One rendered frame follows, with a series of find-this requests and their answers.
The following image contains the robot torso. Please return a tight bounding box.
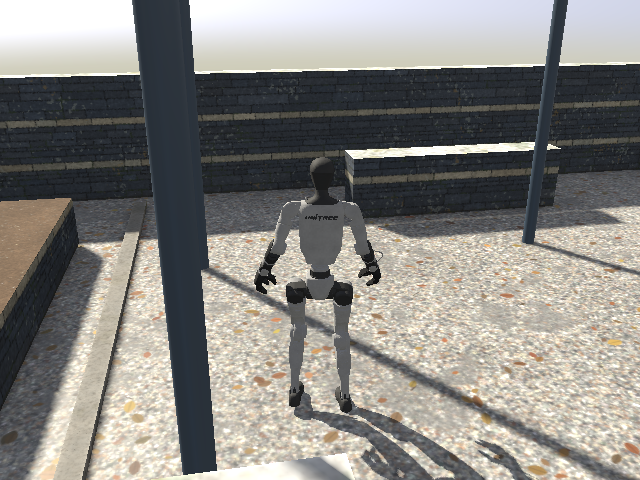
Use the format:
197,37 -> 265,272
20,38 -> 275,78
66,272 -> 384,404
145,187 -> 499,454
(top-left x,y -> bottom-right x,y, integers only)
298,196 -> 345,300

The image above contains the robot right hand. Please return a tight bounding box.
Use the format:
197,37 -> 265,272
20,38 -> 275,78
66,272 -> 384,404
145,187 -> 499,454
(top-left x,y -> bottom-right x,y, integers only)
358,267 -> 381,286

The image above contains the robot left upper arm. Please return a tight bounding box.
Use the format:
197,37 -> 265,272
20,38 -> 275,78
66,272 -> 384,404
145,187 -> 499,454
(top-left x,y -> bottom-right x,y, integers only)
270,201 -> 301,255

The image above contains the robot right shin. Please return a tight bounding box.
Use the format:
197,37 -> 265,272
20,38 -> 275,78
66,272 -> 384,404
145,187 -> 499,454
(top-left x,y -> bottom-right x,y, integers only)
335,332 -> 351,399

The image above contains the right robot forearm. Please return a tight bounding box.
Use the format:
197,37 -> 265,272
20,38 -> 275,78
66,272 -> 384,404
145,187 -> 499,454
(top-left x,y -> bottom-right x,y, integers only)
361,240 -> 379,272

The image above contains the robot left hand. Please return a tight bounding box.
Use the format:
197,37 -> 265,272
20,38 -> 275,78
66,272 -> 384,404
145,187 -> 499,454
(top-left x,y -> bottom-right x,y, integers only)
254,270 -> 277,294

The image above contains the robot right upper arm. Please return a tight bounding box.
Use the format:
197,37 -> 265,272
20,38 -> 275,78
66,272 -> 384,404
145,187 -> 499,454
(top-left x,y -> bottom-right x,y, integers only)
342,201 -> 370,256

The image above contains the left robot forearm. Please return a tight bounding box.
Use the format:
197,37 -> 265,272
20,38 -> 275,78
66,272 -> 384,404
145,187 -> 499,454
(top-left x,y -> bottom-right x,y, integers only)
258,239 -> 280,276

